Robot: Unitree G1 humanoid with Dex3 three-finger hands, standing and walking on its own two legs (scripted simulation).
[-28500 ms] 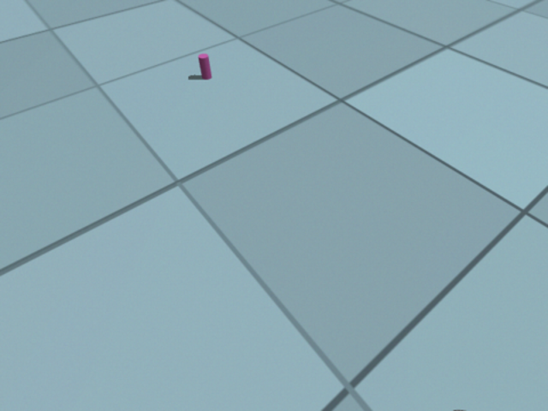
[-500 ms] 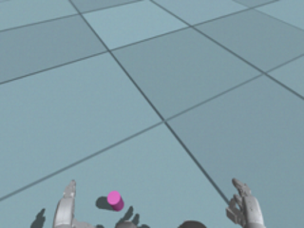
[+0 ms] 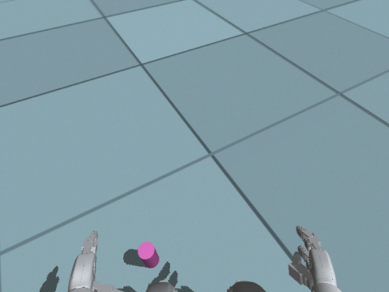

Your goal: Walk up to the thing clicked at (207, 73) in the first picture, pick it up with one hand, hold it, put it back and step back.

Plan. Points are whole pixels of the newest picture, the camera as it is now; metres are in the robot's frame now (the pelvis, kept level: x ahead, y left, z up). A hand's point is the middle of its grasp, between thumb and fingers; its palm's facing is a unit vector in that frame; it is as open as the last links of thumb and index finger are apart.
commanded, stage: home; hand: left
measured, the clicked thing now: (149, 255) +0.35 +0.22 -0.64
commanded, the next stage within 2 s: stand in 0.64 s
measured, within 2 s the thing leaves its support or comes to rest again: neither
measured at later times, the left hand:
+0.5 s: hand (115, 269) +0.18 +0.18 -0.06, palm faces +0.10 -0.95 -0.28, open 17.7 cm
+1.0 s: hand (113, 269) +0.18 +0.19 -0.06, palm faces +0.10 -0.95 -0.28, open 14.3 cm
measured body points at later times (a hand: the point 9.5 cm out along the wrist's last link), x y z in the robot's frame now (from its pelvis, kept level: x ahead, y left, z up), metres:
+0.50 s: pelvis +0.01 +0.00 +0.00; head +0.03 +0.01 +0.45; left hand +0.17 +0.23 -0.04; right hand +0.17 -0.23 -0.07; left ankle +0.02 +0.13 -0.69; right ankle +0.02 -0.12 -0.69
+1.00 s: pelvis +0.01 +0.01 +0.00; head +0.03 +0.01 +0.45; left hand +0.17 +0.24 -0.04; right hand +0.17 -0.23 -0.07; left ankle +0.02 +0.13 -0.69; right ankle +0.02 -0.12 -0.69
